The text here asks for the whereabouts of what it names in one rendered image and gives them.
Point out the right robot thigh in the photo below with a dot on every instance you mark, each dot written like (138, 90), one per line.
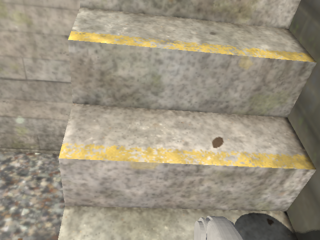
(216, 228)

